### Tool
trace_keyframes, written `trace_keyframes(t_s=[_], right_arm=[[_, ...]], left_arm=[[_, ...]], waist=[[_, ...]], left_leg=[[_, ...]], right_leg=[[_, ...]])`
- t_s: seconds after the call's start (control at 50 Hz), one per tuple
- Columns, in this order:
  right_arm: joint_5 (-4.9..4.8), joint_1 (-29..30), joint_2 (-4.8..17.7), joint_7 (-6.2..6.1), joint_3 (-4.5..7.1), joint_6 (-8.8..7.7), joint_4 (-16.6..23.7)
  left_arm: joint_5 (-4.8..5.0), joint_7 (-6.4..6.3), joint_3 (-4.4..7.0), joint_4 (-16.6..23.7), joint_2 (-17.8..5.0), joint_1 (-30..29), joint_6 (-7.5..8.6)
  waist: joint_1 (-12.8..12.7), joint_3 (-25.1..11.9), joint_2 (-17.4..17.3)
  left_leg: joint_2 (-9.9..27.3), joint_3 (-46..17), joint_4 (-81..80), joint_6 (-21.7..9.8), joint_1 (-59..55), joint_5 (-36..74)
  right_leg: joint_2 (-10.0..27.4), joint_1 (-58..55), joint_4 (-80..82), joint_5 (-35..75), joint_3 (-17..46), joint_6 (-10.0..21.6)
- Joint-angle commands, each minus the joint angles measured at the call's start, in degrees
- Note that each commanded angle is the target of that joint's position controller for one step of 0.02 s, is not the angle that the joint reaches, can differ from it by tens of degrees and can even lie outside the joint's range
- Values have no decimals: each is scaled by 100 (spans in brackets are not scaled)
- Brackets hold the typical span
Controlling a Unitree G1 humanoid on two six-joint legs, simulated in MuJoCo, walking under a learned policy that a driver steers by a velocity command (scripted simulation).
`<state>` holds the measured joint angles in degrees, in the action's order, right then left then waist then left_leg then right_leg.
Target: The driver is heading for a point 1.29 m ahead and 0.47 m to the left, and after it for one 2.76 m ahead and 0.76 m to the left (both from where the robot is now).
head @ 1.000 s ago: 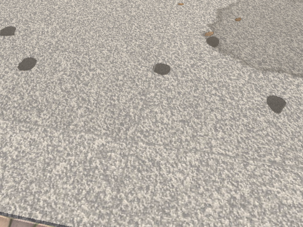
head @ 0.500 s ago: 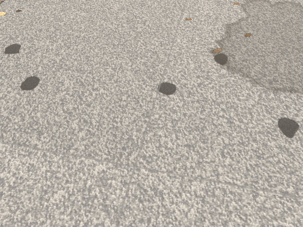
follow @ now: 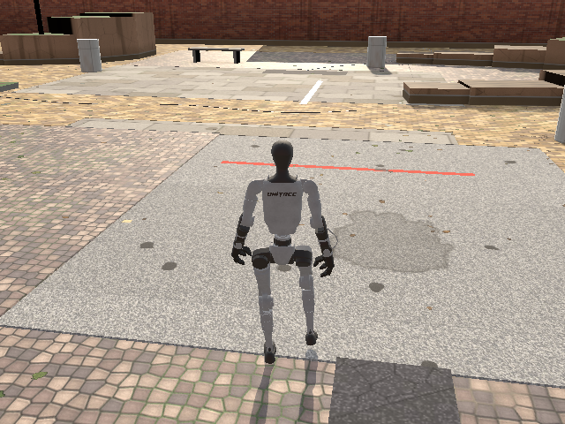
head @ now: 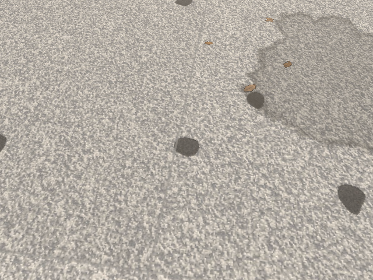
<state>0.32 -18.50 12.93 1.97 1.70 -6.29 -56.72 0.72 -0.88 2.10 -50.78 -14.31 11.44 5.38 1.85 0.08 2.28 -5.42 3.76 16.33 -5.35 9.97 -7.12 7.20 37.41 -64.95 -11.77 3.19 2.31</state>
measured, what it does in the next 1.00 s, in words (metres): walks ahead, turning left: right foot, then left foot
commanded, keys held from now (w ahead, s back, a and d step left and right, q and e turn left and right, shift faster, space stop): w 0.32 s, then w+q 0.68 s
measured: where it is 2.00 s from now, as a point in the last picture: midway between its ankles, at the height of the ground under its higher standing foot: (128, 178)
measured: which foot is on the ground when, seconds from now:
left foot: down 0.00-0.32, up 0.34-0.86, down 0.88-1.00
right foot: up 0.00-0.28, down 0.30-0.88, up 0.90-1.00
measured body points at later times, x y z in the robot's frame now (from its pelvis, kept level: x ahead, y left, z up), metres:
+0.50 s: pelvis +0.27 -0.08 +0.00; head +0.29 -0.10 +0.45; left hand +0.33 +0.18 -0.12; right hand +0.36 -0.35 -0.14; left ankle +0.27 +0.09 -0.65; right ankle +0.29 -0.17 -0.74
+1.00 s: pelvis +0.53 +0.01 -0.01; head +0.57 +0.03 +0.43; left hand +0.54 +0.30 -0.14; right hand +0.74 -0.21 -0.13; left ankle +0.57 +0.08 -0.74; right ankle +0.47 -0.17 -0.63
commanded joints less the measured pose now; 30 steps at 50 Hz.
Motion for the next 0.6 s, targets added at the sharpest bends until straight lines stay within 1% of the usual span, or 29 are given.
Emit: trace_keyframes(t_s=[0.02, 0.06, 0.1, 0.16, 0.2, 0.22, 0.24, 0.26, 0.28, 0.3, 0.32, 0.34, 0.36, 0.38, 0.4, 0.42, 0.44, 0.46, 0.48, 0.5, 0.54, 0.6], right_arm=[[-11, 231, 767, -113, 125, -96, 321], [-53, 0, 836, -172, 137, -51, 283], [-101, -223, 920, -194, 151, -21, 224], [-144, -539, 966, -196, 166, 39, 94], [-149, -647, 971, -205, 181, 96, 29], [-150, -643, 1000, -213, 197, 125, 17], [-153, -598, 1041, -219, 216, 156, 17], [-152, -490, 1084, -223, 227, 187, 38], [-131, -374, 1035, -222, 203, 217, 74], [-56, -310, 825, -220, 116, 220, 176], [-32, -839, 222, -176, -71, 109, 281], [-123, -924, 234, -151, -95, -42, 201], [-303, -446, 845, -137, 74, -114, 306], [-340, -75, 920, -162, 103, -112, 424], [-269, 109, 839, -208, 127, -59, 437], [-224, 48, 758, -237, 172, 39, 420], [-220, -94, 616, -235, 173, 136, 370], [-230, -207, 480, -230, 170, 209, 323], [-235, -198, 428, -234, 179, 257, 345], [-229, -90, 432, -240, 199, 286, 402], [-195, 245, 441, -240, 232, 302, 554], [-162, 703, 390, -174, 239, 276, 745]], left_arm=[[-70, -38, 70, 240, -249, 192, -29], [-53, -11, 54, 376, -201, -292, 10], [-20, 29, 35, 474, -166, -721, 33], [40, 122, 13, 632, -186, -1226, 51], [58, 200, 15, 754, -242, -1432, 87], [60, 236, 27, 793, -292, -1436, 113], [59, 261, 52, 792, -364, -1316, 139], [54, 271, 104, 735, -464, -1024, 163], [41, 257, 218, 536, -651, -347, 177], [16, 214, 378, 229, -1033, 798, 190], [-82, 195, 540, 71, -1671, 1646, 147], [-79, 213, 442, 38, -1332, 1796, 131], [-63, 210, 316, 104, -931, 1354, 152], [-50, 208, 236, 238, -714, 779, 152], [-58, 236, 172, 285, -509, 347, 163], [-84, 252, 136, 281, -376, 136, 195], [-116, 265, 127, 216, -304, 86, 210], [-142, 259, 139, 135, -316, 159, 229], [-165, 239, 165, 57, -390, 253, 245], [-183, 210, 188, 2, -456, 323, 252], [-200, 137, 212, -79, -525, 440, 238], [-192, 42, 212, -115, -584, 470, 203]], waist=[[-267, 306, -423], [-98, 298, -419], [65, 307, -445], [263, 407, -504], [282, 463, -536], [238, 452, -564], [137, 391, -612], [-63, 241, -675], [-425, -142, -641], [-869, -917, -400], [-852, -1804, 886], [-878, -2210, 1298], [-822, -1408, 816], [-628, -884, 460], [-453, -499, 132], [-261, -287, 246], [-152, -193, 335], [-97, -133, 321], [-68, -55, 266], [-64, 13, 204], [-112, 127, 111], [-196, 240, 104]], left_leg=[[1625, -1230, -1167, -987, 560, 378], [1562, -1076, -1125, -839, 303, 477], [1522, -935, -1064, -722, 85, 469], [1683, -951, -877, -690, -414, 324], [1868, -1031, -655, -642, -824, 327], [1953, -1077, -520, -604, -978, 389], [2010, -1111, -348, -554, -1080, 595], [1986, -1066, -19, -482, -1094, 1204], [1741, -851, 778, -356, -999, 2153], [1392, -539, 2233, -162, -280, 2171], [500, -40, 4605, 299, 2120, 278], [214, -908, 5665, 268, 3091, -2445], [536, -1237, 6117, 127, 3556, -2159], [857, -1089, 5962, 72, 3473, -1597], [1063, -1020, 5599, 102, 3237, -1138], [1234, -1049, 5258, 121, 2911, -829], [1273, -1038, 5138, 152, 2616, -642], [1247, -1019, 5128, 176, 2537, -508], [1237, -1051, 5081, 198, 2628, -344], [1220, -1109, 4969, 221, 2813, -144], [1178, -1225, 4513, 274, 3204, 312], [1106, -1083, 3532, 301, 3259, 1055]], right_leg=[[246, 150, 832, 894, 20, -157], [151, 152, 1735, 1449, -68, -173], [-14, -32, 2451, 1751, -201, -205], [-136, -61, 3025, 1629, -271, -208], [-182, -14, 3306, 1276, -248, -99], [-213, -92, 3426, 1044, -255, -18], [-271, -316, 3544, 821, -291, 64], [-400, -790, 3659, 659, -406, 158], [-594, -1698, 3789, 605, -559, 294], [-238, -3315, 3646, 753, -155, 577], [1222, -5724, 3849, 174, 2186, 1416], [1702, -6086, 4705, -353, 3864, 1660], [1544, -5399, 4766, -442, 3127, 1329], [1351, -4538, 4880, -55, 2202, 1106], [1089, -3790, 5138, 259, 1565, 967], [873, -3310, 5353, 488, 1052, 825], [724, -2981, 5513, 674, 711, 764], [651, -2834, 5592, 1015, 416, 777], [631, -2787, 5642, 1350, 169, 791], [632, -2817, 5676, 1607, -20, 804], [662, -2985, 5722, 1877, -291, 797], [596, -3121, 5812, 1850, -713, 681]])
